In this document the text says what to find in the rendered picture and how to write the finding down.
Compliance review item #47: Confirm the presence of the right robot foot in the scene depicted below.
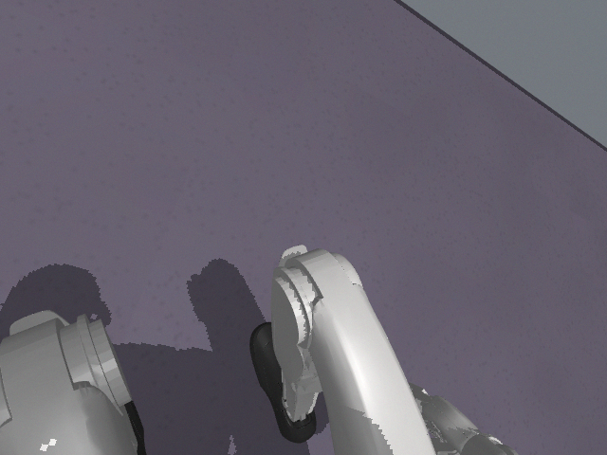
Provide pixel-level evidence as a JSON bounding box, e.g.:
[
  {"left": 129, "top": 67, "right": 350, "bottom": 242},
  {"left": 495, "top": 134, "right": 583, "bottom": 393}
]
[{"left": 249, "top": 322, "right": 316, "bottom": 443}]

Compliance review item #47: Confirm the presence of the right robot hand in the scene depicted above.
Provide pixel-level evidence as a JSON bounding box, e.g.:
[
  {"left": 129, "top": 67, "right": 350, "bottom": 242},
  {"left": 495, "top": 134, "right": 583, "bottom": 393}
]
[{"left": 409, "top": 383, "right": 482, "bottom": 455}]

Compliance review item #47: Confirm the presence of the left robot foot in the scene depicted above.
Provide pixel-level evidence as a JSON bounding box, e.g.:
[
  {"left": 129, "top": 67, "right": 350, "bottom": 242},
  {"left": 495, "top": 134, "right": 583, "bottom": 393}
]
[{"left": 124, "top": 400, "right": 147, "bottom": 455}]

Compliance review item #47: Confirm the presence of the right robot arm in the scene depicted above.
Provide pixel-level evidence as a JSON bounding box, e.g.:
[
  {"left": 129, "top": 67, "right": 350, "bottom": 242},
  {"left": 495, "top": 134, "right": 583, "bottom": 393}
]
[{"left": 461, "top": 433, "right": 519, "bottom": 455}]

